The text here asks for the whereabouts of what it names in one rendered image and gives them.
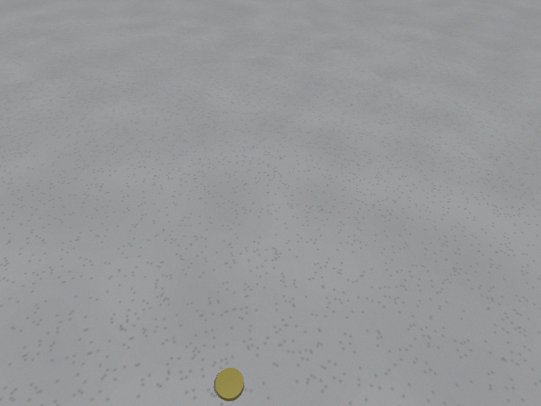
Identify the tin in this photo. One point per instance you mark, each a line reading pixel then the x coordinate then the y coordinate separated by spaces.
pixel 229 384

